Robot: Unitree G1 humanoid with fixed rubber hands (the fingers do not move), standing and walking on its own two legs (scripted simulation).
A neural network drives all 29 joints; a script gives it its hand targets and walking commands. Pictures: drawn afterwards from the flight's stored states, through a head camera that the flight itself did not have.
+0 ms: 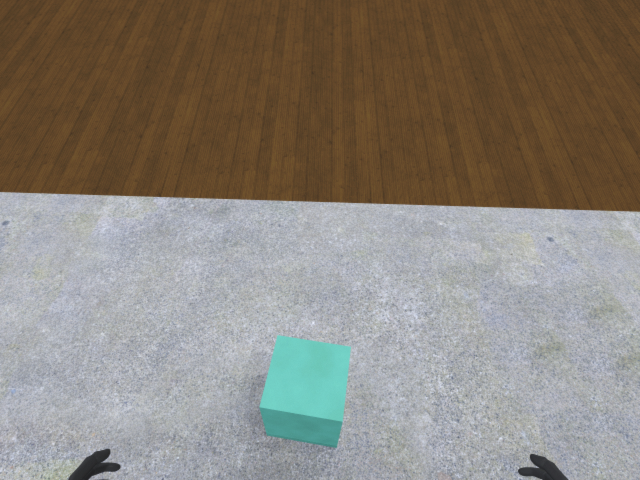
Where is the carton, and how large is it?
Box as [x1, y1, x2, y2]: [259, 335, 350, 447]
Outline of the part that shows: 277,335 259,407 267,435 336,447 342,422 350,347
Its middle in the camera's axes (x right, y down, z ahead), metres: -0.04 +0.44 +1.11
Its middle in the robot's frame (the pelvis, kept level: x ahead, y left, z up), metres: +0.46 +0.03 -0.66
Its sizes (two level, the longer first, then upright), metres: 0.210 0.200 0.250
